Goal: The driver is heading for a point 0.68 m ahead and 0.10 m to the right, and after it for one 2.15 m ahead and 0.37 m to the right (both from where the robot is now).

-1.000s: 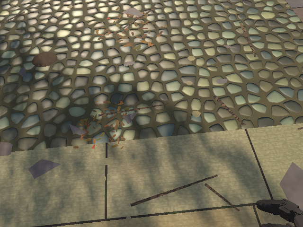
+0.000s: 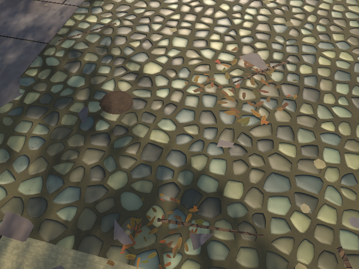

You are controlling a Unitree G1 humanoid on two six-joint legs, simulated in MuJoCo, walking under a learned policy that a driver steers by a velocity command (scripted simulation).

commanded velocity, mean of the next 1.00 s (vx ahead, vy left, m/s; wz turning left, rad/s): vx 0.50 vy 0.00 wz -0.29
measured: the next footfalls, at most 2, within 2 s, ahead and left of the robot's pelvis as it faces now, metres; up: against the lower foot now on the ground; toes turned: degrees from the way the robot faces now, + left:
left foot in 0.18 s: +0.26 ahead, +0.16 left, +0.00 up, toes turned +5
right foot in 0.74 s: +0.53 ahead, -0.10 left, +0.00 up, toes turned -16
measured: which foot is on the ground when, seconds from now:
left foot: up 0.00-0.16, down 0.18-0.72, up 0.74-1.00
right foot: down 0.00-0.18, up 0.20-0.72, down 0.74-1.00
